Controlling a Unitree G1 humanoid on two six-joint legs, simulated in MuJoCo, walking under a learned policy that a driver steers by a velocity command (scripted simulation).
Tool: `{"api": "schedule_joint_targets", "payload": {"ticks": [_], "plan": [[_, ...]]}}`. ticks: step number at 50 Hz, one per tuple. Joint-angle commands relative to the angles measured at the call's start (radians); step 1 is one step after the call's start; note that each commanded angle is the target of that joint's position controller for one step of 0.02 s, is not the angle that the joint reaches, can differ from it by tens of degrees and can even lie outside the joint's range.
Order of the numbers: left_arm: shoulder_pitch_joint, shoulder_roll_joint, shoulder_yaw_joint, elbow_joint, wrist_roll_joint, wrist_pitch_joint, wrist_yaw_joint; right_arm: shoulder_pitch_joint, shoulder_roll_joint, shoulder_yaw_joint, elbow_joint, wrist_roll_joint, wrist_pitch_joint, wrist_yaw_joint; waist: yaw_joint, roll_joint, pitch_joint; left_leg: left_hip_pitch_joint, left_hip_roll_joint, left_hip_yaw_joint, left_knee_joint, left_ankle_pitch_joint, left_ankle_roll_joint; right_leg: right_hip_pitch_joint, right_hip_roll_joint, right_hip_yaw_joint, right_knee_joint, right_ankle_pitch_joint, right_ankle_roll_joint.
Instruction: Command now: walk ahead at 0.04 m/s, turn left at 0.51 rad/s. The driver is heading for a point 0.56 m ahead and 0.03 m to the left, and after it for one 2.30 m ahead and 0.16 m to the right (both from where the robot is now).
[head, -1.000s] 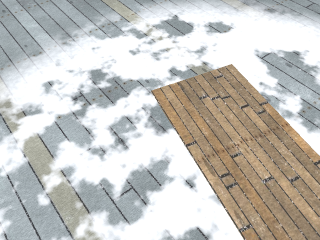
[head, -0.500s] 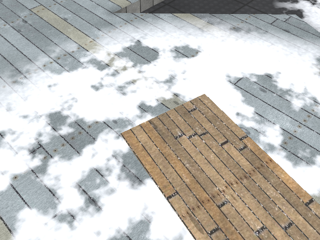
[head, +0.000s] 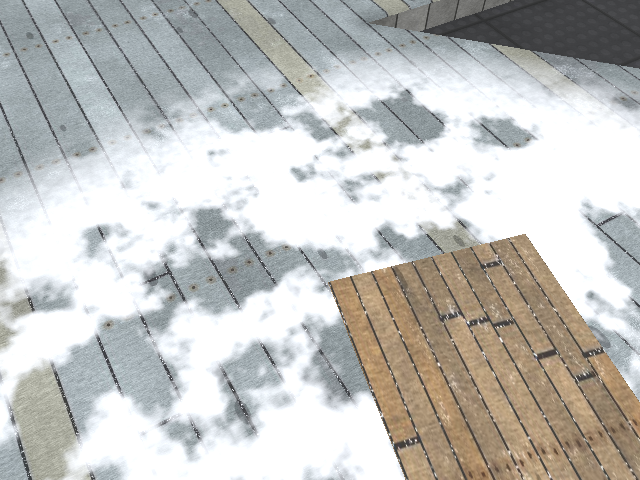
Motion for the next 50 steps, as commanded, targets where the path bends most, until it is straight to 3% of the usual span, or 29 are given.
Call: {"api": "schedule_joint_targets", "payload": {"ticks": [1, 2, 3, 4, 5, 6, 7, 8, 12, 14, 16, 18, 22, 26, 27, 28, 29, 30, 31, 32, 34, 39, 43, 45, 46, 47, 48, 49, 50], "plan": [[-0.056, 0.164, 0.036, -0.055, -0.023, 0.008, 0.001, 0.117, -0.083, -0.028, -0.029, -0.006, -0.001, 0.014, -0.056, -0.101, -0.136, 0.195, -0.036, 0.047, -0.191, 0.088, 0.052, 0.060, -0.243, 0.148, -0.095, -0.117, -0.120], [-0.020, 0.133, 0.031, -0.037, -0.028, 0.016, -0.003, 0.147, -0.107, -0.039, -0.021, -0.014, -0.001, 0.013, -0.063, -0.043, -0.114, 0.251, -0.039, -0.001, -0.301, 0.144, 0.092, 0.014, -0.197, 0.108, 0.015, -0.178, -0.058], [0.010, 0.078, 0.022, -0.039, -0.010, 0.023, -0.013, 0.161, -0.200, -0.061, -0.036, -0.017, -0.004, -0.002, -0.034, 0.206, -0.071, 0.319, 0.157, -0.302, -0.450, 0.346, 0.179, -0.166, -0.075, -0.003, 0.304, -0.326, 0.044], [-0.058, 0.078, 0.024, -0.097, 0.009, 0.014, -0.008, 0.132, -0.293, -0.069, -0.076, -0.032, -0.017, -0.005, -0.025, 0.326, -0.033, 0.298, 0.314, -0.576, -0.496, 0.449, 0.340, -0.386, 0.069, 0.082, 0.522, -0.558, 0.098], [-0.139, 0.101, 0.032, -0.119, 0.009, 0.010, -0.005, 0.123, -0.255, -0.062, -0.080, -0.054, -0.045, 0.000, -0.050, 0.215, -0.064, 0.261, 0.284, -0.542, -0.508, 0.396, 0.349, -0.388, 0.067, 0.222, 0.661, -0.532, 0.078], [-0.120, 0.113, 0.038, -0.115, -0.006, 0.010, -0.003, 0.075, -0.239, -0.058, -0.087, -0.044, -0.068, -0.001, -0.013, 0.185, -0.070, 0.270, 0.231, -0.459, -0.500, 0.374, 0.292, -0.402, 0.056, 0.258, 0.690, -0.430, 0.059], [-0.086, 0.120, 0.043, -0.089, -0.001, 0.011, 0.001, 0.024, -0.215, -0.054, -0.098, -0.020, -0.074, -0.005, 0.011, 0.137, -0.080, 0.285, 0.197, -0.409, -0.486, 0.361, 0.243, -0.402, 0.045, 0.276, 0.701, -0.358, 0.051], [-0.070, 0.137, 0.050, -0.077, 0.008, 0.011, 0.006, -0.008, -0.185, -0.043, -0.110, -0.003, -0.074, -0.008, 0.020, 0.128, -0.089, 0.287, 0.183, -0.381, -0.477, 0.387, 0.218, -0.393, 0.041, 0.283, 0.700, -0.311, 0.052], [-0.051, 0.109, 0.047, -0.071, -0.007, -0.002, 0.003, 0.027, -0.148, -0.028, -0.114, -0.007, -0.072, -0.023, 0.017, 0.119, -0.143, 0.348, 0.140, -0.333, -0.447, 0.488, 0.212, -0.345, 0.065, 0.283, 0.651, -0.213, 0.067], [-0.069, 0.090, 0.038, -0.072, -0.011, -0.009, -0.008, 0.065, -0.138, -0.026, -0.101, 0.005, -0.074, -0.027, -0.010, 0.131, -0.149, 0.378, 0.123, -0.345, -0.496, 0.182, 0.209, -0.330, 0.051, 0.274, 0.500, -0.159, 0.074], [-0.114, 0.088, 0.033, -0.084, -0.017, -0.019, -0.025, 0.074, -0.152, -0.027, -0.090, 0.002, -0.076, -0.028, -0.037, 0.175, -0.103, 0.353, 0.128, -0.387, -0.557, -0.049, 0.215, -0.297, 0.049, 0.261, 0.374, -0.138, 0.078], [-0.124, 0.095, 0.029, -0.086, -0.021, -0.039, -0.043, 0.079, -0.163, -0.027, -0.080, -0.008, -0.082, -0.024, -0.050, 0.174, -0.076, 0.328, 0.137, -0.398, -0.572, -0.074, 0.222, -0.240, 0.048, 0.249, 0.281, -0.152, 0.070], [-0.097, 0.103, 0.020, -0.064, -0.031, -0.076, -0.069, 0.092, -0.175, -0.024, -0.064, -0.009, -0.095, -0.008, -0.063, 0.157, -0.046, 0.304, 0.158, -0.399, -0.574, -0.116, 0.226, -0.146, 0.044, 0.206, 0.178, -0.183, 0.020], [0.025, 0.098, 0.015, -0.007, -0.031, -0.092, -0.080, 0.055, -0.153, -0.015, -0.066, 0.000, -0.099, 0.002, 0.009, 0.109, -0.044, 0.207, 0.123, -0.335, -0.503, -0.137, 0.192, 0.069, 0.072, 0.164, 0.046, -0.137, -0.046], [0.102, 0.109, 0.019, 0.022, -0.033, -0.092, -0.078, 0.037, -0.126, -0.006, -0.072, -0.004, -0.102, 0.004, 0.041, 0.088, -0.060, 0.156, 0.095, -0.297, -0.436, -0.114, 0.171, 0.161, 0.056, 0.198, 0.035, -0.152, -0.064], [0.180, 0.148, 0.026, 0.043, -0.029, -0.093, -0.072, -0.001, -0.068, 0.011, -0.091, -0.016, -0.109, 0.005, 0.066, -0.025, -0.071, 0.074, 0.016, -0.188, -0.230, 0.008, 0.117, 0.253, -0.052, 0.361, -0.035, -0.149, -0.105], [0.226, 0.270, 0.054, 0.049, -0.028, -0.085, -0.067, -0.010, -0.048, 0.014, -0.140, -0.028, -0.133, 0.005, 0.036, -0.260, -0.078, -0.164, -0.126, -0.021, 0.018, -0.045, 0.037, 0.403, -0.207, 0.664, -0.106, -0.073, -0.225], [0.269, 0.247, 0.051, 0.049, -0.014, -0.088, -0.073, -0.071, -0.110, 0.002, -0.156, -0.018, -0.150, 0.000, 0.092, -0.263, -0.048, -0.347, -0.136, -0.058, 0.206, -0.271, 0.006, 0.451, -0.300, 0.857, -0.162, -0.019, -0.327], [0.234, 0.204, 0.037, 0.031, -0.011, -0.097, -0.074, -0.053, -0.138, -0.006, -0.150, -0.001, -0.158, 0.004, 0.061, -0.170, -0.029, -0.394, -0.081, -0.110, 0.300, -0.239, 0.005, 0.454, -0.287, 0.801, -0.129, 0.079, -0.312], [0.200, 0.175, 0.031, 0.014, -0.013, -0.097, -0.072, -0.048, -0.129, -0.006, -0.139, -0.004, -0.157, 0.007, 0.047, -0.138, -0.043, -0.383, -0.061, -0.108, 0.325, -0.176, -0.002, 0.437, -0.238, 0.704, -0.104, 0.200, -0.276], [0.162, 0.164, 0.026, -0.011, -0.025, -0.083, -0.058, -0.077, -0.120, -0.011, -0.148, -0.018, -0.146, 0.004, 0.032, -0.094, -0.047, -0.339, -0.035, -0.099, 0.256, -0.078, -0.023, 0.377, -0.188, 0.588, -0.096, 0.403, -0.230], [0.161, 0.200, 0.044, -0.041, -0.026, -0.033, -0.019, -0.131, -0.048, 0.008, -0.172, -0.009, -0.124, -0.002, 0.029, -0.119, -0.078, -0.109, -0.103, -0.059, -0.035, 0.150, -0.051, 0.205, -0.078, 0.451, -0.085, 0.503, -0.169], [0.168, 0.195, 0.049, -0.062, -0.036, -0.004, -0.011, -0.158, -0.076, 0.001, -0.185, -0.002, -0.118, 0.007, 0.038, -0.135, -0.089, 0.014, -0.128, -0.084, -0.186, 0.221, -0.051, 0.163, -0.071, 0.504, -0.042, 0.384, -0.136], [0.141, 0.189, 0.048, -0.083, -0.037, 0.000, -0.009, -0.127, -0.106, -0.011, -0.179, -0.001, -0.124, 0.010, 0.016, -0.144, -0.087, 0.073, -0.128, -0.101, -0.275, 0.229, -0.037, 0.169, -0.065, 0.566, 0.004, 0.288, -0.117], [0.113, 0.180, 0.045, -0.094, -0.035, 0.000, -0.008, -0.081, -0.114, -0.017, -0.164, -0.004, -0.130, 0.011, -0.014, -0.140, -0.095, 0.136, -0.119, -0.092, -0.355, 0.307, -0.019, 0.167, -0.047, 0.564, 0.052, 0.256, -0.098], [0.131, 0.148, 0.036, -0.100, -0.027, -0.005, -0.008, -0.045, -0.144, -0.025, -0.159, -0.020, -0.138, 0.006, -0.021, -0.113, -0.129, 0.245, -0.063, -0.116, -0.400, 0.429, 0.017, 0.140, -0.003, 0.546, 0.132, 0.224, -0.065], [0.154, 0.090, 0.016, -0.119, -0.002, -0.012, -0.009, 0.026, -0.210, -0.036, -0.164, -0.044, -0.139, -0.005, -0.031, 0.042, -0.242, 0.447, 0.135, -0.291, -0.363, 0.731, 0.095, 0.039, 0.071, 0.471, 0.352, -0.007, -0.024], [0.291, 0.042, 0.002, -0.120, -0.007, -0.017, -0.010, 0.033, -0.229, -0.034, -0.162, -0.060, -0.122, -0.002, 0.035, 0.291, -0.321, 0.595, 0.350, -0.594, -0.373, 0.899, 0.289, -0.168, 0.210, 0.384, 0.586, -0.627, 0.030], [0.333, 0.128, 0.019, -0.091, -0.016, -0.010, -0.015, 0.010, -0.156, -0.016, -0.164, -0.039, -0.116, 0.004, 0.044, 0.224, -0.306, 0.521, 0.364, -0.662, -0.406, 0.720, 0.325, -0.202, 0.140, 0.407, 0.729, -0.637, 0.056]]}}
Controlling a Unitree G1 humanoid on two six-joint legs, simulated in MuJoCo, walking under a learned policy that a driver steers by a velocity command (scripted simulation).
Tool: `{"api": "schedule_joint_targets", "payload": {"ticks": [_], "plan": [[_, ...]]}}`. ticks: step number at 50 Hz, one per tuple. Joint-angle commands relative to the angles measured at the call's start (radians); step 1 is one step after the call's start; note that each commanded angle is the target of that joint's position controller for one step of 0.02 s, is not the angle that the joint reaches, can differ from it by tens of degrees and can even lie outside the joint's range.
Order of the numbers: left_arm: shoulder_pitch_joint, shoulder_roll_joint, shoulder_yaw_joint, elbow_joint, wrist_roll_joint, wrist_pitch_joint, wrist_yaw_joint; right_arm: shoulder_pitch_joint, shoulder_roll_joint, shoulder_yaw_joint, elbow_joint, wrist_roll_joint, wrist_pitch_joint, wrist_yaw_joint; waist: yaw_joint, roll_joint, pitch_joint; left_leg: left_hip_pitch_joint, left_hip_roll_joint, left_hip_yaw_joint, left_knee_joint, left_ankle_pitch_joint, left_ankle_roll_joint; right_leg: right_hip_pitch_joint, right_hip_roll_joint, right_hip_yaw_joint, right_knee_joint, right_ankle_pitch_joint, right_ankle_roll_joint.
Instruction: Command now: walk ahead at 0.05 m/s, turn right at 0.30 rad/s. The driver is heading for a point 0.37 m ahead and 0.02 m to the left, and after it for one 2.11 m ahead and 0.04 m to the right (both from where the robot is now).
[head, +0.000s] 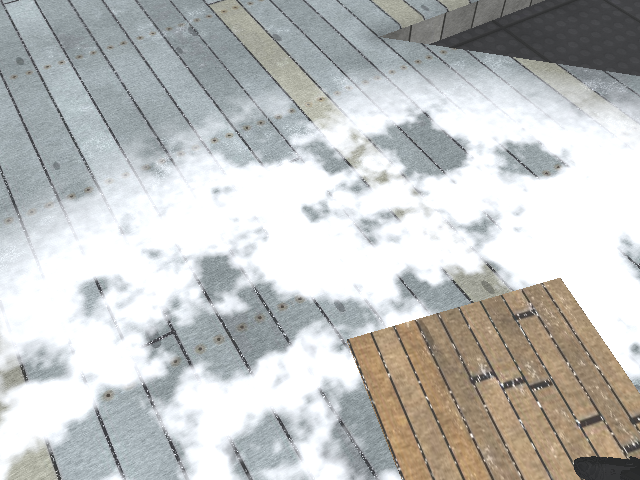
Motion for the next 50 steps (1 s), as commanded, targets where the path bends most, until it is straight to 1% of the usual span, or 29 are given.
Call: {"api": "schedule_joint_targets", "payload": {"ticks": [1, 2, 5, 8, 10, 12, 13, 14, 15, 16, 17, 19, 21, 29, 31, 32, 34, 36, 38, 40, 42, 43, 44, 45, 46, 47, 48, 49, 50], "plan": [[0.111, 0.142, 0.024, -0.042, -0.008, 0.000, 0.000, 0.088, -0.109, -0.023, -0.050, 0.005, 0.003, 0.001, -0.036, 0.153, -0.211, 0.427, 0.401, -0.442, -0.126, 0.383, 0.260, -0.313, -0.044, -0.022, 0.431, -0.119, 0.049], [0.074, 0.136, 0.026, -0.040, -0.007, 0.014, 0.006, 0.055, -0.098, -0.015, -0.047, 0.003, 0.006, 0.005, -0.034, 0.104, -0.173, 0.357, 0.336, -0.343, -0.142, 0.291, 0.220, -0.310, -0.065, -0.044, 0.420, -0.064, 0.059], [0.044, 0.081, 0.012, -0.054, 0.003, 0.036, 0.007, 0.001, -0.101, -0.008, -0.023, -0.006, 0.017, 0.008, -0.013, 0.147, -0.115, 0.167, 0.245, -0.192, -0.195, 0.213, 0.196, -0.173, -0.092, -0.092, 0.262, 0.058, 0.078], [0.008, 0.037, -0.012, -0.065, 0.010, 0.027, -0.003, 0.005, -0.114, -0.011, 0.000, 0.003, 0.024, 0.003, -0.035, 0.185, -0.140, 0.168, 0.226, -0.147, -0.192, 0.215, 0.204, -0.066, -0.099, -0.145, 0.022, 0.106, 0.074], [0.001, 0.054, -0.011, -0.063, 0.008, 0.025, -0.010, 0.022, -0.131, -0.012, 0.014, 0.011, 0.031, 0.000, -0.040, 0.179, -0.155, 0.182, 0.240, -0.161, -0.179, 0.155, 0.205, -0.005, -0.092, -0.164, -0.108, 0.204, 0.059], [0.023, 0.056, -0.010, -0.048, 0.014, 0.025, -0.019, 0.018, -0.123, -0.004, 0.024, 0.022, 0.037, 0.000, -0.013, 0.155, -0.140, 0.130, 0.217, -0.144, -0.158, 0.020, 0.165, 0.106, -0.075, -0.191, -0.297, 0.357, 0.023], [0.005, 0.078, -0.008, -0.060, 0.027, 0.026, -0.020, 0.058, -0.102, 0.006, 0.041, 0.023, 0.034, 0.003, -0.018, 0.122, -0.125, 0.080, 0.193, -0.133, -0.148, -0.067, 0.108, 0.159, -0.107, -0.143, -0.357, 0.425, -0.007], [0.000, 0.137, -0.001, -0.077, 0.038, 0.027, -0.014, 0.077, -0.077, 0.016, 0.042, 0.008, 0.028, 0.009, -0.044, 0.013, -0.124, 0.025, 0.140, -0.075, -0.064, -0.161, 0.041, 0.196, -0.230, -0.006, -0.391, 0.512, -0.054], [-0.050, 0.140, -0.005, -0.064, 0.034, 0.026, -0.016, 0.117, -0.034, 0.022, 0.042, 0.000, 0.025, 0.010, -0.116, -0.161, -0.109, 0.119, 0.056, 0.024, -0.052, -0.220, -0.014, 0.029, -0.278, 0.033, -0.409, 0.354, -0.122], [-0.101, 0.066, -0.022, -0.082, 0.034, 0.017, -0.025, 0.072, -0.062, 0.021, 0.050, -0.010, 0.028, 0.008, -0.091, -0.139, -0.069, 0.198, 0.061, 0.019, -0.048, -0.153, -0.039, -0.061, -0.241, 0.020, -0.440, 0.180, -0.114], [-0.101, 0.045, -0.029, -0.074, 0.042, 0.008, -0.028, 0.055, -0.078, 0.014, 0.057, -0.006, 0.029, 0.007, -0.082, -0.123, -0.042, 0.213, 0.060, 0.018, -0.050, -0.112, -0.040, -0.084, -0.205, -0.010, -0.443, 0.119, -0.080], [-0.085, 0.071, -0.026, -0.060, 0.035, -0.011, -0.029, 0.073, -0.096, 0.008, 0.080, 0.001, 0.034, -0.003, -0.075, -0.092, -0.014, 0.215, 0.070, 0.004, -0.047, -0.056, -0.025, -0.079, -0.173, -0.042, -0.420, 0.200, -0.042], [-0.049, 0.070, -0.028, -0.040, 0.027, -0.022, -0.024, 0.089, -0.097, 0.007, 0.101, 0.007, 0.032, -0.002, -0.068, -0.055, -0.026, 0.212, 0.078, -0.005, -0.053, -0.004, -0.016, -0.037, -0.160, -0.062, -0.384, 0.307, -0.035], [-0.039, 0.055, -0.034, -0.002, 0.019, -0.017, -0.023, 0.101, -0.092, 0.007, 0.176, 0.016, 0.039, -0.008, -0.060, 0.011, -0.059, 0.255, 0.082, -0.002, -0.036, 0.106, -0.020, 0.018, -0.138, -0.092, -0.342, 0.482, -0.041], [-0.009, 0.072, -0.025, 0.021, 0.012, -0.012, -0.021, 0.115, -0.082, 0.008, 0.200, 0.025, 0.046, -0.009, -0.052, -0.024, -0.065, 0.214, 0.032, 0.047, 0.016, -0.119, -0.014, 0.039, -0.133, -0.090, -0.372, 0.238, -0.064], [0.005, 0.097, -0.016, 0.023, 0.009, -0.010, -0.019, 0.096, -0.078, 0.009, 0.197, 0.033, 0.046, -0.008, -0.035, -0.064, -0.031, 0.130, 0.002, 0.073, 0.073, -0.262, -0.008, 0.046, -0.163, -0.042, -0.411, 0.056, -0.095], [0.047, 0.147, 0.003, 0.025, 0.001, -0.021, -0.011, 0.013, -0.080, 0.010, 0.151, 0.051, 0.031, -0.002, -0.001, -0.149, 0.080, -0.094, 0.011, 0.080, 0.226, -0.346, 0.016, 0.081, -0.344, 0.179, -0.550, -0.206, -0.195], [0.083, 0.145, 0.010, 0.033, 0.011, -0.053, -0.002, -0.044, -0.090, 0.006, 0.116, 0.064, 0.006, 0.010, 0.023, -0.151, 0.149, -0.280, 0.087, -0.014, 0.395, -0.428, 0.051, 0.145, -0.461, 0.295, -0.603, -0.116, -0.260], [0.065, 0.115, 0.010, 0.026, 0.002, -0.072, 0.000, -0.021, -0.097, 0.002, 0.118, 0.067, -0.008, 0.026, 0.007, -0.110, 0.122, -0.367, 0.145, -0.052, 0.402, -0.423, 0.065, 0.268, -0.466, 0.211, -0.584, 0.074, -0.237], [0.018, 0.130, 0.017, 0.011, -0.003, -0.071, -0.005, -0.017, -0.083, 0.008, 0.118, 0.060, -0.011, 0.042, -0.006, -0.091, 0.072, -0.232, 0.149, 0.014, 0.292, -0.331, 0.054, 0.238, -0.403, 0.046, -0.579, 0.224, -0.185], [-0.033, 0.158, 0.028, -0.005, -0.006, -0.062, -0.015, 0.052, -0.071, 0.010, 0.142, 0.056, -0.004, 0.059, -0.053, -0.097, 0.027, 0.028, 0.091, 0.108, 0.181, -0.178, 0.040, 0.093, -0.329, -0.111, -0.539, 0.284, -0.138], [-0.042, 0.160, 0.030, -0.011, -0.009, -0.058, -0.019, 0.125, -0.080, 0.001, 0.169, 0.052, 0.002, 0.061, -0.090, -0.086, -0.001, 0.178, 0.036, 0.161, 0.136, -0.101, 0.035, 0.017, -0.296, -0.173, -0.468, 0.317, -0.118], [-0.035, 0.148, 0.025, -0.017, -0.004, -0.057, -0.019, 0.209, -0.118, -0.022, 0.194, 0.047, 0.011, 0.058, -0.127, -0.057, -0.042, 0.310, -0.023, 0.190, 0.119, -0.086, 0.043, -0.030, -0.257, -0.227, -0.322, 0.495, -0.089], [-0.025, 0.114, 0.014, -0.023, 0.005, -0.056, -0.016, 0.302, -0.171, -0.052, 0.202, 0.051, 0.019, 0.050, -0.178, 0.027, -0.094, 0.434, -0.004, 0.106, 0.067, -0.075, 0.079, -0.093, -0.213, -0.310, -0.059, 0.603, -0.028], [-0.042, 0.026, -0.014, -0.094, 0.039, -0.065, -0.012, 0.367, -0.323, -0.082, 0.182, 0.044, 0.020, 0.031, -0.164, 0.361, -0.145, 0.559, 0.283, -0.442, -0.111, -0.012, 0.244, -0.360, -0.068, -0.333, 0.359, 0.173, 0.075], [-0.040, 0.026, -0.020, -0.110, 0.011, -0.090, -0.012, 0.353, -0.296, -0.059, 0.156, 0.026, 0.003, 0.042, -0.151, 0.312, -0.236, 0.605, 0.408, -0.759, -0.269, 0.045, 0.350, -0.463, -0.013, -0.138, 0.520, -0.070, 0.070], [-0.048, 0.074, -0.010, -0.110, -0.024, -0.106, -0.017, 0.295, -0.249, -0.047, 0.136, 0.026, -0.012, 0.044, -0.131, 0.199, -0.158, 0.568, 0.405, -0.654, -0.239, 0.082, 0.341, -0.531, -0.070, -0.101, 0.582, -0.043, 0.046], [-0.063, 0.095, -0.006, -0.109, -0.023, -0.112, -0.019, 0.246, -0.206, -0.037, 0.119, 0.036, -0.019, 0.042, -0.113, 0.121, -0.112, 0.509, 0.357, -0.518, -0.199, 0.157, 0.300, -0.534, -0.116, -0.109, 0.547, 0.032, 0.021], [-0.067, 0.105, 0.002, -0.100, -0.001, -0.108, -0.012, 0.195, -0.190, -0.032, 0.101, 0.039, -0.017, 0.041, -0.090, 0.055, -0.077, 0.426, 0.317, -0.412, -0.180, 0.262, 0.259, -0.496, -0.152, -0.114, 0.478, 0.097, 0.016]]}}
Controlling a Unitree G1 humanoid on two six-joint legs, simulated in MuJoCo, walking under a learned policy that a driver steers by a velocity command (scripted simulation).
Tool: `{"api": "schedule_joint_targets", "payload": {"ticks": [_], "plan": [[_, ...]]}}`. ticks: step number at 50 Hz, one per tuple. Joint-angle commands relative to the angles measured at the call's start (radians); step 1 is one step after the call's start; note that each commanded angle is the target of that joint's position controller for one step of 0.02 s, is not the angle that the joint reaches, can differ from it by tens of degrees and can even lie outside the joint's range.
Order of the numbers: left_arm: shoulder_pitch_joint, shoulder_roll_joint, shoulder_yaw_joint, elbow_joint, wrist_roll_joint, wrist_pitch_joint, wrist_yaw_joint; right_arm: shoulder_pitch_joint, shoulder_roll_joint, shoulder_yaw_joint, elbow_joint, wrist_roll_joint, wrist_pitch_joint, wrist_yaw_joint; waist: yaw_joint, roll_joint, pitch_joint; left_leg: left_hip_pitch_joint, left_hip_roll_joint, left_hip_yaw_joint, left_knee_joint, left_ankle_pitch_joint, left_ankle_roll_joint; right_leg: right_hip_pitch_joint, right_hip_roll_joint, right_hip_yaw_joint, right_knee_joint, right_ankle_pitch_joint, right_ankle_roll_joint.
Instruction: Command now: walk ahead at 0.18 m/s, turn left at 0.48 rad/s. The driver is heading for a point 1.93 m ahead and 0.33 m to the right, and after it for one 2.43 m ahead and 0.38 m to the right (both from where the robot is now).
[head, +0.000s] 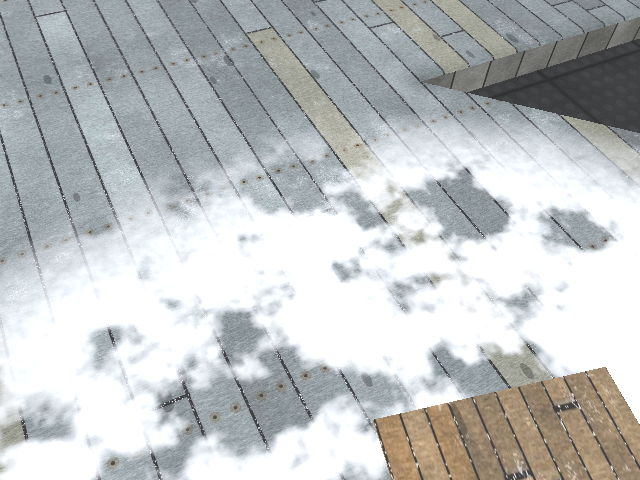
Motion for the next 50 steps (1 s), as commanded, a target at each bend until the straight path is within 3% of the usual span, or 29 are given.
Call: {"api": "schedule_joint_targets", "payload": {"ticks": [1, 3, 5, 8, 12, 14, 17, 19, 20, 21, 22, 23, 24, 25, 26, 28, 32, 35, 37, 38, 39, 40, 41, 42, 43, 44, 47, 50], "plan": [[-0.060, 0.122, 0.029, -0.104, 0.019, -0.027, 0.009, 0.024, -0.150, -0.027, -0.075, -0.002, -0.011, -0.011, -0.015, 0.069, -0.084, 0.289, 0.273, -0.386, -0.299, 0.514, 0.191, -0.317, -0.061, 0.043, 0.025, 0.084, -0.025], [-0.025, 0.095, 0.028, -0.095, 0.023, -0.004, 0.005, 0.012, -0.147, -0.025, -0.087, -0.017, -0.003, -0.026, 0.011, 0.095, -0.104, 0.242, 0.238, -0.295, -0.312, 0.674, 0.184, -0.236, -0.044, 0.023, -0.045, 0.161, -0.011], [-0.010, 0.063, 0.021, -0.084, 0.020, 0.009, 0.005, 0.017, -0.131, -0.019, -0.080, -0.020, -0.001, -0.040, 0.018, 0.091, -0.123, 0.245, 0.219, -0.206, -0.315, 0.782, 0.176, -0.212, -0.037, 0.004, -0.155, 0.244, 0.004], [-0.072, 0.015, 0.001, -0.089, 0.020, 0.014, -0.005, -0.003, -0.089, 0.002, -0.059, -0.023, 0.009, -0.054, 0.001, 0.118, -0.132, 0.224, 0.177, -0.094, -0.324, 0.779, 0.131, -0.122, -0.045, -0.013, -0.385, 0.405, 0.012], [-0.150, 0.051, 0.005, -0.109, 0.006, 0.013, -0.023, 0.003, -0.125, 0.001, -0.026, -0.038, 0.018, -0.055, -0.038, 0.116, -0.094, 0.243, 0.208, -0.083, -0.340, 0.714, 0.119, -0.086, -0.032, -0.023, -0.496, 0.465, -0.010], [-0.177, 0.077, 0.013, -0.132, 0.006, 0.013, -0.031, -0.007, -0.149, -0.008, -0.019, -0.031, 0.032, -0.059, -0.043, 0.112, -0.060, 0.293, 0.239, -0.096, -0.307, 0.696, 0.134, -0.147, -0.024, -0.024, -0.502, 0.363, -0.031], [-0.172, 0.077, 0.017, -0.154, 0.006, 0.017, -0.048, -0.016, -0.155, -0.016, -0.025, -0.014, 0.064, -0.077, -0.034, 0.107, -0.043, 0.352, 0.273, -0.112, -0.214, 0.728, 0.141, -0.183, -0.006, -0.044, -0.526, 0.247, -0.062], [-0.096, 0.084, 0.025, -0.149, 0.009, 0.016, -0.055, -0.030, -0.157, -0.020, -0.038, -0.003, 0.081, -0.091, 0.016, 0.085, -0.080, 0.340, 0.236, -0.075, -0.080, 0.838, 0.093, -0.058, 0.024, -0.062, -0.657, 0.373, -0.105], [-0.019, 0.142, 0.046, -0.140, 0.015, 0.015, -0.048, -0.024, -0.151, -0.020, -0.054, -0.014, 0.078, -0.095, 0.041, 0.017, -0.154, 0.269, 0.164, -0.025, 0.074, 0.773, 0.036, 0.106, -0.018, 0.038, -0.690, 0.660, -0.156], [0.046, 0.240, 0.069, -0.148, 0.026, 0.018, -0.037, -0.035, -0.124, -0.012, -0.097, -0.043, 0.064, -0.091, 0.034, -0.157, -0.231, 0.034, 0.007, 0.052, 0.370, 0.343, -0.050, 0.319, -0.208, 0.317, -0.691, 1.074, -0.298], [0.092, 0.187, 0.053, -0.139, 0.032, 0.028, -0.027, -0.061, -0.086, 0.000, -0.116, -0.050, 0.055, -0.075, 0.059, -0.266, -0.333, -0.188, -0.122, -0.045, 0.599, -0.391, -0.087, 0.469, -0.351, 0.562, -0.766, 1.093, -0.465], [0.042, 0.148, 0.040, -0.154, 0.021, 0.026, -0.024, -0.037, -0.110, -0.007, -0.105, -0.024, 0.050, -0.058, 0.039, -0.139, -0.309, -0.215, -0.041, -0.147, 0.675, -0.400, -0.080, 0.407, -0.336, 0.509, -0.781, 0.915, -0.430], [-0.030, 0.129, 0.039, -0.175, 0.012, 0.027, -0.018, -0.065, -0.108, -0.009, -0.106, -0.003, 0.053, -0.055, 0.022, -0.071, -0.221, -0.249, -0.007, -0.137, 0.675, -0.335, -0.084, 0.330, -0.275, 0.410, -0.788, 0.800, -0.372], [-0.074, 0.121, 0.036, -0.187, 0.003, 0.034, -0.015, -0.070, -0.103, -0.012, -0.102, -0.006, 0.060, -0.060, 0.003, 0.002, -0.153, -0.256, 0.019, -0.120, 0.585, -0.281, -0.091, 0.239, -0.227, 0.343, -0.810, 0.695, -0.319], [-0.104, 0.121, 0.036, -0.199, 0.001, 0.040, -0.009, -0.078, -0.118, -0.019, -0.103, -0.017, 0.067, -0.070, -0.008, 0.002, -0.132, -0.221, 0.038, -0.112, 0.486, -0.224, -0.099, 0.180, -0.190, 0.308, -0.826, 0.606, -0.287], [-0.099, 0.150, 0.049, -0.205, 0.013, 0.059, 0.000, -0.062, -0.075, -0.008, -0.104, -0.020, 0.068, -0.071, -0.015, -0.067, -0.132, -0.138, 0.006, -0.075, 0.341, -0.172, -0.127, 0.114, -0.134, 0.277, -0.840, 0.575, -0.277], [-0.082, 0.175, 0.063, -0.215, 0.006, 0.073, 0.013, -0.052, -0.078, -0.005, -0.109, -0.011, 0.058, -0.072, 0.002, -0.113, -0.189, -0.039, -0.011, -0.082, 0.151, -0.080, -0.146, 0.104, -0.128, 0.305, -0.825, 0.532, -0.268], [-0.095, 0.168, 0.062, -0.225, 0.004, 0.085, 0.015, -0.044, -0.094, -0.012, -0.116, -0.007, 0.049, -0.063, 0.003, -0.138, -0.183, 0.005, -0.019, -0.086, 0.039, -0.046, -0.135, 0.096, -0.120, 0.362, -0.808, 0.460, -0.243], [-0.124, 0.156, 0.056, -0.238, -0.003, 0.096, 0.020, 0.009, -0.096, -0.019, -0.106, -0.007, 0.036, -0.054, -0.034, -0.140, -0.176, 0.101, -0.022, -0.068, -0.143, 0.058, -0.111, 0.068, -0.087, 0.376, -0.759, 0.430, -0.200], [-0.106, 0.134, 0.049, -0.239, -0.004, 0.101, 0.023, 0.040, -0.121, -0.030, -0.100, -0.012, 0.032, -0.053, -0.040, -0.115, -0.173, 0.179, 0.026, -0.093, -0.228, 0.107, -0.087, 0.021, -0.048, 0.360, -0.709, 0.354, -0.157], [-0.073, 0.074, 0.032, -0.245, 0.007, 0.102, 0.021, 0.072, -0.197, -0.047, -0.107, -0.031, 0.035, -0.061, -0.023, 0.061, -0.185, 0.277, 0.245, -0.294, -0.302, 0.106, -0.009, -0.103, 0.042, 0.260, -0.507, 0.124, -0.098], [-0.078, 0.068, 0.036, -0.290, 0.005, 0.090, 0.016, 0.023, -0.252, -0.057, -0.115, -0.066, 0.043, -0.059, 0.014, 0.344, -0.121, 0.214, 0.418, -0.563, -0.374, 0.189, 0.156, -0.281, 0.168, 0.104, -0.306, -0.122, -0.055], [-0.043, 0.152, 0.058, -0.265, 0.013, 0.082, 0.014, -0.029, -0.188, -0.039, -0.156, -0.075, 0.036, -0.061, 0.016, 0.259, -0.112, 0.183, 0.439, -0.549, -0.372, 0.218, 0.212, -0.278, 0.097, 0.146, -0.106, -0.109, -0.031], [-0.019, 0.182, 0.075, -0.237, 0.001, 0.087, 0.012, -0.079, -0.137, -0.027, -0.171, -0.063, 0.033, -0.066, 0.035, 0.182, -0.098, 0.166, 0.384, -0.428, -0.343, 0.238, 0.174, -0.274, 0.087, 0.138, -0.029, -0.040, -0.021], [0.007, 0.161, 0.074, -0.210, 0.004, 0.098, 0.018, -0.100, -0.119, -0.022, -0.179, -0.045, 0.032, -0.067, 0.042, 0.142, -0.088, 0.170, 0.315, -0.335, -0.322, 0.238, 0.133, -0.270, 0.081, 0.126, 0.010, 0.012, -0.002], [0.009, 0.138, 0.068, -0.206, 0.010, 0.105, 0.021, -0.099, -0.110, -0.018, -0.176, -0.028, 0.031, -0.069, 0.030, 0.141, -0.078, 0.187, 0.293, -0.294, -0.312, 0.269, 0.125, -0.291, 0.081, 0.126, 0.049, 0.057, 0.015], [-0.040, 0.082, 0.046, -0.235, 0.001, 0.105, 0.018, -0.032, -0.108, -0.013, -0.156, -0.029, 0.041, -0.076, -0.006, 0.164, -0.082, 0.227, 0.259, -0.198, -0.302, 0.394, 0.150, -0.273, 0.085, 0.083, -0.008, 0.097, 0.047], [-0.093, 0.049, 0.025, -0.262, 0.007, 0.100, 0.012, -0.001, -0.125, -0.019, -0.144, -0.023, 0.048, -0.079, -0.033, 0.187, -0.112, 0.295, 0.275, -0.181, -0.284, 0.425, 0.163, -0.208, 0.046, 0.058, -0.212, 0.086, 0.057]]}}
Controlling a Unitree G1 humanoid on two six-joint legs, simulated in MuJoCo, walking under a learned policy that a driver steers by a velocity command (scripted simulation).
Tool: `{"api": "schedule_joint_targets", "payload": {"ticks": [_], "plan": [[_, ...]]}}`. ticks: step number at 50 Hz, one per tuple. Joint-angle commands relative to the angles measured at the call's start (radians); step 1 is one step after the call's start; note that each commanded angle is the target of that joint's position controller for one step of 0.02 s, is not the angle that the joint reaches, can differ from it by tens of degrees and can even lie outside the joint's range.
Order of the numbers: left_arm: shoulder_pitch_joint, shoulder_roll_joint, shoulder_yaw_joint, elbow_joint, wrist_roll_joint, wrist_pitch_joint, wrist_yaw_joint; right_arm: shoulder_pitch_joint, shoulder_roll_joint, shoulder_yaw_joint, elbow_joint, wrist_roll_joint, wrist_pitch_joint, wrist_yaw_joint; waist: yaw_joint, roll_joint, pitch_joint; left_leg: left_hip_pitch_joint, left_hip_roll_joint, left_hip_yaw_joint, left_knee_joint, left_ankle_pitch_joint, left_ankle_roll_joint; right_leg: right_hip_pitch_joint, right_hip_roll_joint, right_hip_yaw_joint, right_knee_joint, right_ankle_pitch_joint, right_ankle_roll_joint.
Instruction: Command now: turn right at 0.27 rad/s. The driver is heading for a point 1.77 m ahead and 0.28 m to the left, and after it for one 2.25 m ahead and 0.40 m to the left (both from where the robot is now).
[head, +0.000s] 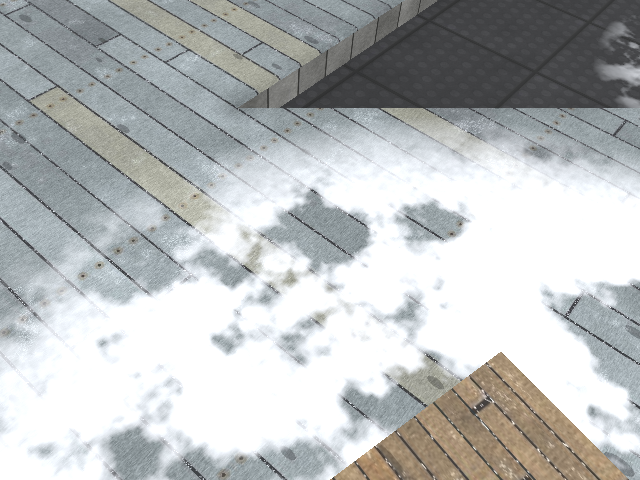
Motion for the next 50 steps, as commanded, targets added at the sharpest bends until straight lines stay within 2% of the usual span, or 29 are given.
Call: {"api": "schedule_joint_targets", "payload": {"ticks": [1, 5, 7, 8, 9, 10, 11, 12, 14, 15, 18, 20, 21, 22, 24, 26, 28, 30, 31, 32, 33, 34, 35, 36, 37, 41, 42, 45, 50], "plan": [[-0.052, 0.012, -0.014, -0.096, 0.006, -0.016, -0.008, -0.018, -0.178, -0.041, -0.051, 0.007, -0.004, -0.004, -0.008, 0.209, -0.097, 0.168, 0.220, -0.172, -0.095, 0.374, 0.205, 0.009, -0.044, -0.040, -0.184, -0.016, 0.011], [-0.026, 0.029, -0.014, -0.081, 0.002, -0.014, -0.017, -0.011, -0.202, -0.046, -0.036, 0.025, 0.003, 0.013, -0.004, 0.225, -0.093, 0.121, 0.219, -0.169, -0.057, 0.413, 0.200, 0.195, -0.033, -0.118, -0.466, 0.067, -0.019], [0.022, 0.037, -0.011, -0.056, 0.009, -0.016, -0.020, 0.016, -0.174, -0.035, -0.013, 0.040, 0.000, 0.018, 0.027, 0.185, -0.080, 0.057, 0.186, -0.147, -0.015, 0.355, 0.133, 0.359, -0.032, -0.112, -0.738, 0.302, -0.073], [0.037, 0.082, -0.004, -0.062, 0.014, -0.013, -0.012, 0.048, -0.144, -0.022, -0.009, 0.019, -0.013, 0.025, 0.013, 0.107, -0.129, -0.021, 0.149, -0.115, 0.032, 0.236, 0.061, 0.502, -0.126, -0.001, -0.716, 0.488, -0.105], [0.040, 0.150, 0.005, -0.074, 0.026, -0.005, -0.001, 0.075, -0.090, -0.003, -0.022, -0.026, -0.029, 0.038, -0.029, -0.113, -0.172, -0.130, 0.056, -0.025, 0.145, -0.078, -0.015, 0.591, -0.292, 0.158, -0.638, 0.787, -0.186], [-0.015, 0.068, -0.019, -0.069, 0.035, -0.014, -0.013, 0.027, -0.082, 0.000, -0.031, -0.017, -0.029, 0.033, -0.013, -0.156, -0.162, -0.076, 0.040, -0.029, 0.101, -0.186, -0.054, 0.433, -0.331, 0.180, -0.662, 0.656, -0.288], [-0.072, 0.008, -0.035, -0.074, 0.039, -0.028, -0.025, 0.013, -0.108, -0.002, -0.019, -0.009, -0.024, 0.032, -0.023, -0.098, -0.123, -0.020, 0.052, -0.034, 0.062, -0.098, -0.067, 0.385, -0.264, 0.119, -0.677, 0.504, -0.261], [-0.073, -0.002, -0.036, -0.058, 0.043, -0.039, -0.029, -0.009, -0.110, -0.001, -0.015, -0.006, -0.021, 0.033, -0.013, -0.098, -0.111, -0.009, 0.047, -0.034, 0.033, 0.021, -0.068, 0.388, -0.198, 0.063, -0.665, 0.396, -0.200], [-0.049, 0.040, -0.024, -0.050, 0.039, -0.052, -0.029, -0.011, -0.167, -0.014, -0.003, 0.005, -0.007, 0.028, 0.015, -0.062, -0.049, -0.034, 0.045, -0.045, 0.040, 0.114, -0.057, 0.365, -0.147, 0.010, -0.656, 0.360, -0.145], [-0.028, 0.070, -0.015, -0.043, 0.035, -0.052, -0.022, -0.025, -0.174, -0.017, -0.012, 0.013, -0.006, 0.027, 0.017, -0.051, -0.036, -0.055, 0.035, -0.044, 0.063, 0.127, -0.049, 0.375, -0.149, 0.007, -0.645, 0.387, -0.142], [0.011, 0.105, 0.005, -0.035, 0.022, -0.037, 0.002, -0.026, -0.161, -0.022, -0.026, 0.025, 0.000, 0.025, 0.032, -0.074, -0.045, -0.134, 0.009, -0.025, 0.177, 0.048, -0.052, 0.407, -0.244, 0.050, -0.649, 0.490, -0.215], [0.007, 0.102, 0.009, -0.043, 0.025, -0.030, 0.012, -0.025, -0.146, -0.026, -0.039, 0.026, 0.013, 0.028, 0.042, -0.131, -0.050, -0.202, -0.001, -0.013, 0.339, -0.214, -0.055, 0.405, -0.342, 0.115, -0.679, 0.544, -0.294], [0.003, 0.100, 0.010, -0.050, 0.029, -0.033, 0.014, -0.031, -0.147, -0.032, -0.048, 0.029, 0.022, 0.031, 0.054, -0.138, -0.048, -0.257, 0.012, -0.032, 0.491, -0.366, -0.058, 0.405, -0.399, 0.150, -0.696, 0.595, -0.341], [-0.007, 0.099, 0.010, -0.051, 0.029, -0.039, 0.014, -0.030, -0.144, -0.038, -0.055, 0.034, 0.031, 0.033, 0.048, -0.107, -0.040, -0.300, 0.031, -0.055, 0.584, -0.415, -0.061, 0.403, -0.430, 0.153, -0.703, 0.638, -0.363], [-0.074, 0.101, 0.015, -0.054, 0.018, -0.050, 0.009, -0.011, -0.130, -0.039, -0.057, 0.034, 0.047, 0.034, 0.016, -0.065, -0.032, -0.284, 0.056, -0.056, 0.556, -0.354, -0.070, 0.377, -0.400, 0.068, -0.701, 0.636, -0.334], [-0.121, 0.108, 0.020, -0.056, 0.013, -0.048, 0.005, -0.005, -0.124, -0.036, -0.065, 0.031, 0.051, 0.043, 0.010, -0.076, -0.057, -0.198, 0.052, -0.020, 0.464, -0.265, -0.071, 0.352, -0.365, -0.013, -0.678, 0.657, -0.303], [-0.115, 0.114, 0.023, -0.046, 0.006, -0.039, 0.004, 0.002, -0.133, -0.040, -0.081, 0.035, 0.051, 0.059, 0.012, -0.095, -0.088, -0.134, 0.028, 0.022, 0.347, -0.187, -0.059, 0.372, -0.352, -0.059, -0.631, 0.649, -0.278], [-0.112, 0.112, 0.023, -0.032, -0.014, -0.031, 0.006, 0.064, -0.139, -0.050, -0.075, 0.035, 0.051, 0.070, -0.021, -0.079, -0.112, -0.001, -0.022, 0.074, 0.140, -0.009, -0.022, 0.337, -0.326, -0.117, -0.528, 0.541, -0.217], [-0.042, 0.080, 0.016, -0.005, -0.010, -0.032, 0.001, 0.086, -0.177, -0.066, -0.075, 0.027, 0.048, 0.061, -0.015, 0.021, -0.111, 0.097, -0.027, 0.010, 0.025, 0.146, 0.014, 0.261, -0.271, -0.185, -0.390, 0.370, -0.147], [-0.023, 0.015, -0.006, -0.035, 0.045, -0.033, -0.005, 0.101, -0.330, -0.102, -0.105, 0.022, 0.041, 0.040, 0.017, 0.355, -0.104, 0.251, 0.246, -0.394, -0.037, 0.589, 0.134, -0.028, -0.135, -0.270, -0.057, -0.142, -0.028], [-0.130, 0.029, -0.007, -0.077, 0.037, -0.038, 0.003, 0.114, -0.335, -0.088, -0.137, -0.020, 0.016, 0.054, -0.040, 0.320, -0.172, 0.198, 0.385, -0.614, -0.081, 0.651, 0.340, -0.122, -0.029, -0.086, 0.140, -0.341, -0.014], [-0.150, 0.072, 0.005, -0.075, 0.012, -0.035, 0.008, 0.091, -0.304, -0.080, -0.145, -0.026, -0.007, 0.064, -0.043, 0.194, -0.154, 0.189, 0.354, -0.553, -0.097, 0.545, 0.347, -0.150, -0.051, -0.030, 0.218, -0.291, -0.027], [-0.140, 0.084, 0.011, -0.065, 0.006, -0.034, 0.013, 0.051, -0.279, -0.075, -0.145, -0.008, -0.019, 0.060, -0.015, 0.151, -0.110, 0.168, 0.296, -0.471, -0.090, 0.442, 0.290, -0.165, -0.071, -0.020, 0.207, -0.196, -0.042], [-0.122, 0.090, 0.018, -0.042, 0.014, -0.032, 0.021, 0.012, -0.251, -0.069, -0.148, 0.012, -0.018, 0.050, 0.003, 0.104, -0.094, 0.164, 0.250, -0.422, -0.085, 0.358, 0.235, -0.169, -0.090, -0.013, 0.172, -0.111, -0.043], [-0.109, 0.099, 0.023, -0.035, 0.018, -0.030, 0.026, -0.014, -0.232, -0.060, -0.154, 0.026, -0.013, 0.041, 0.019, 0.119, -0.085, 0.139, 0.218, -0.387, -0.089, 0.344, 0.207, -0.141, -0.095, -0.008, 0.139, -0.051, -0.038], [-0.060, 0.070, 0.019, -0.011, 0.007, -0.033, 0.016, -0.002, -0.198, -0.046, -0.178, 0.017, -0.006, 0.020, 0.025, 0.135, -0.130, 0.167, 0.176, -0.333, -0.105, 0.376, 0.199, -0.089, -0.066, -0.017, 0.106, 0.068, -0.011], [-0.054, 0.066, 0.017, -0.008, 0.008, -0.035, 0.013, 0.016, -0.188, -0.044, -0.174, 0.020, -0.006, 0.016, 0.021, 0.131, -0.144, 0.183, 0.166, -0.331, -0.125, 0.254, 0.200, -0.088, -0.072, -0.020, 0.062, 0.093, -0.006], [-0.094, 0.070, 0.016, -0.016, 0.005, -0.049, -0.001, 0.054, -0.187, -0.041, -0.156, 0.020, -0.009, 0.012, -0.012, 0.191, -0.077, 0.186, 0.164, -0.408, -0.236, -0.226, 0.201, -0.133, -0.087, -0.038, -0.082, 0.147, -0.001], [-0.129, 0.060, 0.006, -0.012, 0.005, -0.103, -0.023, 0.081, -0.207, -0.044, -0.127, 0.012, -0.029, 0.014, -0.043, 0.172, -0.022, 0.203, 0.184, -0.421, -0.274, -0.222, 0.203, -0.120, -0.107, -0.043, -0.294, 0.191, -0.012]]}}
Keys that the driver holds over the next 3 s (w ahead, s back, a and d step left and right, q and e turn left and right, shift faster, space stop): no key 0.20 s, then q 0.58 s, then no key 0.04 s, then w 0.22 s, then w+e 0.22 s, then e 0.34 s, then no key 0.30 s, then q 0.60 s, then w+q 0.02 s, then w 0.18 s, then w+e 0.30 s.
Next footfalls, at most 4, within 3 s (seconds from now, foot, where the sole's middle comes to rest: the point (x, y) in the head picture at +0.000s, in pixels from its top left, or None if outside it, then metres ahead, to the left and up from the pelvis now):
0.16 right None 0.04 -0.14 -0.78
0.62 left None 0.03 0.11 -0.78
1.34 right None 0.26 -0.07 -0.78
1.84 left None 0.39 0.14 -0.78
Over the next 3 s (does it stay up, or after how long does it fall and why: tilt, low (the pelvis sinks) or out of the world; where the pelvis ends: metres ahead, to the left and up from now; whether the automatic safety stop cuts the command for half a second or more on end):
stays up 0.41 0.07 -0.01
